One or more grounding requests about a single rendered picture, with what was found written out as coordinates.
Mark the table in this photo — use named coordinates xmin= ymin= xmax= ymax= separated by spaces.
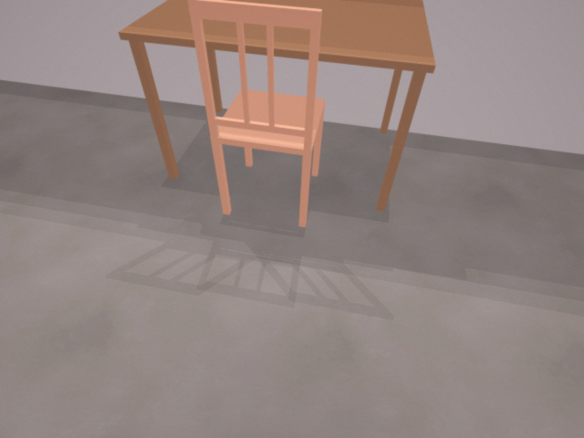
xmin=119 ymin=0 xmax=436 ymax=212

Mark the chair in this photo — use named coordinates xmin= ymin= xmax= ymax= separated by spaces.
xmin=187 ymin=0 xmax=325 ymax=227

